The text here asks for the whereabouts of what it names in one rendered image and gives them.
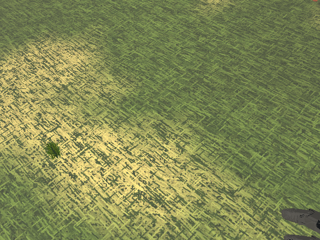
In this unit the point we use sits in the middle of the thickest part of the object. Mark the right robot hand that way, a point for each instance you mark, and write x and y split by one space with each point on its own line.
310 218

